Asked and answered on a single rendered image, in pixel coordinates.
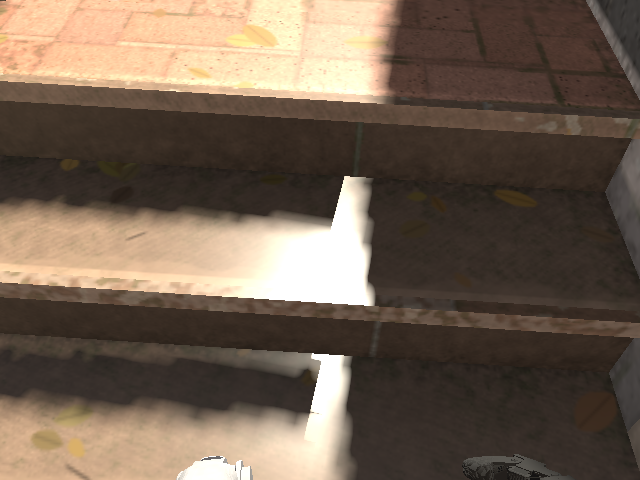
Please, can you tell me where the left robot thigh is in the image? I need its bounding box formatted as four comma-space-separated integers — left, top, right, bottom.
178, 458, 253, 480

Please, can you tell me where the robot right hand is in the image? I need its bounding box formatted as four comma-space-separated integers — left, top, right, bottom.
462, 454, 576, 480

